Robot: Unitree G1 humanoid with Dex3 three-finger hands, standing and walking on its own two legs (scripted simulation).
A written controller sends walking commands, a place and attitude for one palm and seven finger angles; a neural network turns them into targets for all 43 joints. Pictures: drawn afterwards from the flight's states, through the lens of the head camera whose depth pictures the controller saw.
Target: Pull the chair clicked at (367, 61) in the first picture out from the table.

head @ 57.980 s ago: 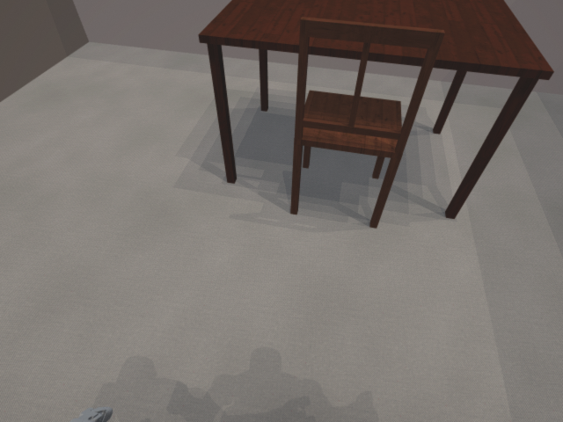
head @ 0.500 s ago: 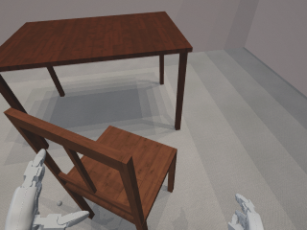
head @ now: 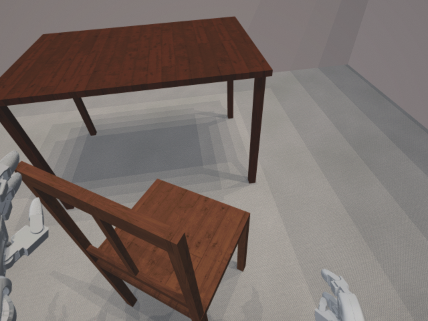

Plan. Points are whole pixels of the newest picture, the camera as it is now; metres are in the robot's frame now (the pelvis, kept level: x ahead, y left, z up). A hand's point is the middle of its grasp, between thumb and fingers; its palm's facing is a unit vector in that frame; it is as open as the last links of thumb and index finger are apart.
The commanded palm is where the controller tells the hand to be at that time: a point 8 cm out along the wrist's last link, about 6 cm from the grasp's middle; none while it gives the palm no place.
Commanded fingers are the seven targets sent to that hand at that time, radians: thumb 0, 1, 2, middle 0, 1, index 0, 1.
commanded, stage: draw the hand back to the body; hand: left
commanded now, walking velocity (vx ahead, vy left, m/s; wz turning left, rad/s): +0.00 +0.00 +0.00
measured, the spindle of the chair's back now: (118, 246) +0.29 +0.28 -0.09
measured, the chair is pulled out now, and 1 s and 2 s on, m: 0.60 0.60 0.60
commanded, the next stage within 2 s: step back with the hand held close in 0.26 s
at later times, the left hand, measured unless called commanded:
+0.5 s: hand (35, 230) +0.18 +0.27 +0.18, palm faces +0.47 -0.77 -0.43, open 7.4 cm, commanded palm +0.12 +0.30 +0.18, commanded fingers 0.00 0.90 0.90 -0.20 -0.30 -0.20 -0.30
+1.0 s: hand (21, 273) +0.13 +0.26 +0.16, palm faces +0.41 -0.77 -0.49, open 7.4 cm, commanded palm +0.07 +0.30 +0.18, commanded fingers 0.00 0.90 0.90 -0.20 -0.30 -0.20 -0.30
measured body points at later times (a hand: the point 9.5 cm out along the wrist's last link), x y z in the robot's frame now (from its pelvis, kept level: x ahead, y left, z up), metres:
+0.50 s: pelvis -0.02 +0.00 +0.00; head -0.03 -0.02 +0.45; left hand +0.15 +0.30 +0.20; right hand +0.17 -0.22 -0.08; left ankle -0.04 +0.13 -0.74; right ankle -0.01 -0.13 -0.74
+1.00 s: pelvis -0.07 +0.00 +0.00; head -0.05 +0.00 +0.44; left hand +0.10 +0.30 +0.19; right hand +0.11 -0.24 -0.09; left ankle -0.04 +0.13 -0.74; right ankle -0.01 -0.13 -0.74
